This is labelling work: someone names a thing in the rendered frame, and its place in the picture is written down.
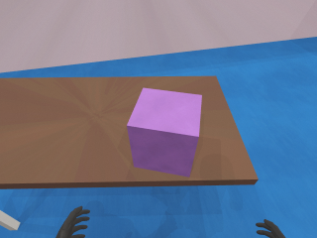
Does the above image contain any left robot hand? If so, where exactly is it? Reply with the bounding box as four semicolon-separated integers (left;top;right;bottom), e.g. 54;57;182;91
55;205;90;238

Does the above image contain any carton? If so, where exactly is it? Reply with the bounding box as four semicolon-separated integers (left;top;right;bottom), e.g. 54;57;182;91
127;88;202;178

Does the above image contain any table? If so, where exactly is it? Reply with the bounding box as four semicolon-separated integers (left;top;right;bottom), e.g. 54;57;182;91
0;75;259;231

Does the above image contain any right robot hand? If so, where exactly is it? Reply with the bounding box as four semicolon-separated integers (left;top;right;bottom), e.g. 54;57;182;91
256;219;286;238

